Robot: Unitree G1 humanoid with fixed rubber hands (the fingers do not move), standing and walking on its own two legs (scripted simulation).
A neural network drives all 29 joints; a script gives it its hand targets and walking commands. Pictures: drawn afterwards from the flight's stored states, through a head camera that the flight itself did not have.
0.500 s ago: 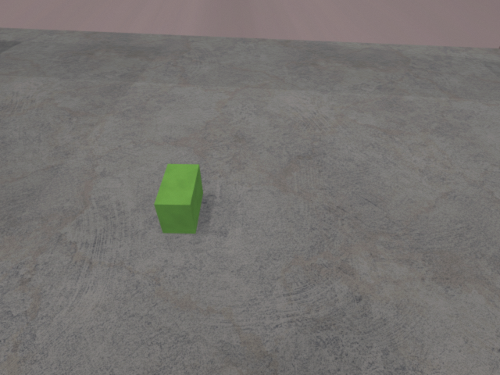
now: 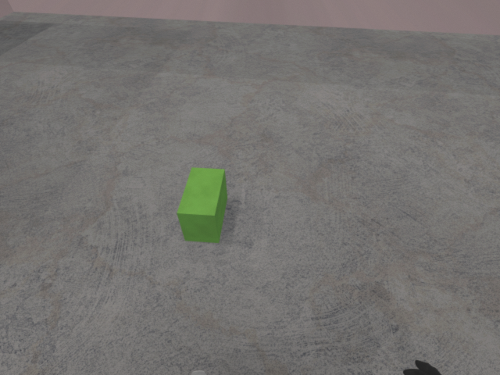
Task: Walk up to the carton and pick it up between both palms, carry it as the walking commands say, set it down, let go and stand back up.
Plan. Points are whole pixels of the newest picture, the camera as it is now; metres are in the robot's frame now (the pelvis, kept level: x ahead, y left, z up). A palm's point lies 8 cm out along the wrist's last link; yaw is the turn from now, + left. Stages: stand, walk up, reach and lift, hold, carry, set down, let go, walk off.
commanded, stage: walk up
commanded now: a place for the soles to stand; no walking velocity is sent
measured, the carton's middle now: (205, 204) +1.01 +0.24 -0.66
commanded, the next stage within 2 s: none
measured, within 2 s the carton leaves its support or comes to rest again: neither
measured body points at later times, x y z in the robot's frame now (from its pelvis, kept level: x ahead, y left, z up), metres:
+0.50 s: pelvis +0.13 +0.04 +0.00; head +0.15 +0.02 +0.45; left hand +0.14 +0.39 -0.08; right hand +0.24 -0.26 -0.13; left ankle +0.16 +0.18 -0.69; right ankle +0.18 -0.08 -0.73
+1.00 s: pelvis +0.26 +0.13 -0.01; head +0.25 +0.12 +0.44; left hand +0.32 +0.48 -0.09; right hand +0.34 -0.17 -0.13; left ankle +0.28 +0.25 -0.73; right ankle +0.32 +0.00 -0.72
